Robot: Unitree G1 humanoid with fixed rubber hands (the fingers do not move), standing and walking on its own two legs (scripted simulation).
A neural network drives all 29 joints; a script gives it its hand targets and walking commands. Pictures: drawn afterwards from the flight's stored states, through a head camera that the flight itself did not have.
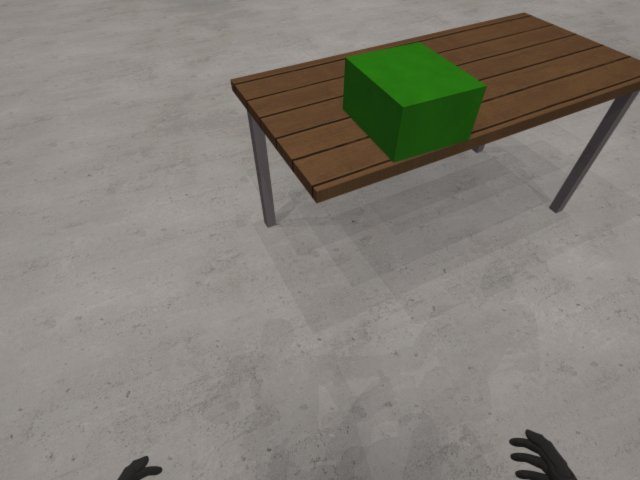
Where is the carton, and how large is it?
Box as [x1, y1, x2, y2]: [343, 42, 486, 162]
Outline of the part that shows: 419,42 345,57 343,109 393,162 468,139 486,86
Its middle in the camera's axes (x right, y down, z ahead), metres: +0.23 -0.38 +1.01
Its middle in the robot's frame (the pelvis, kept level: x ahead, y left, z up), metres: +1.01 -0.21 -0.04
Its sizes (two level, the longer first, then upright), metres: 0.277 0.230 0.147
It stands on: a table, 0.64 m high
